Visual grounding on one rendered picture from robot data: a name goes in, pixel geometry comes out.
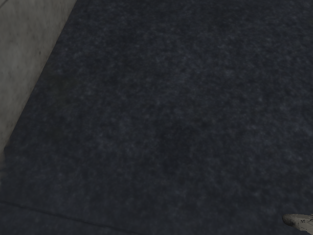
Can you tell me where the robot right hand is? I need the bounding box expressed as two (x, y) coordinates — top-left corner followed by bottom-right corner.
(282, 213), (313, 235)

